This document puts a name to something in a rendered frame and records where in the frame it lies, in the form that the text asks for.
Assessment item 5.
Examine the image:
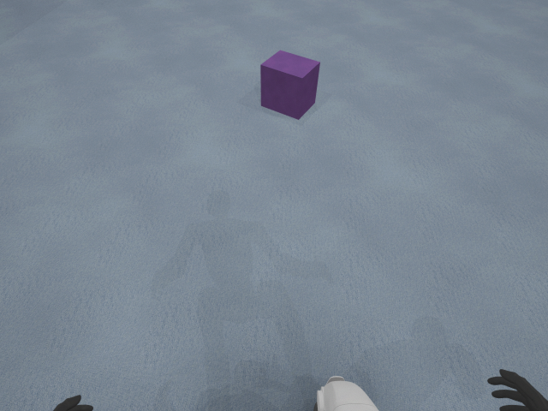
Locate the robot right shin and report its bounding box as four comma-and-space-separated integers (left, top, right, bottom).
327, 376, 345, 384

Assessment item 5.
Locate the carton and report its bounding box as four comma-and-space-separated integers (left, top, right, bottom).
260, 51, 320, 120

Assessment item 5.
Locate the right robot thigh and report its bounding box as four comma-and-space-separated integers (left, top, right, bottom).
317, 381, 378, 411

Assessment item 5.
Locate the right robot hand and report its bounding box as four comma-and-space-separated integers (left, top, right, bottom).
487, 369, 548, 411

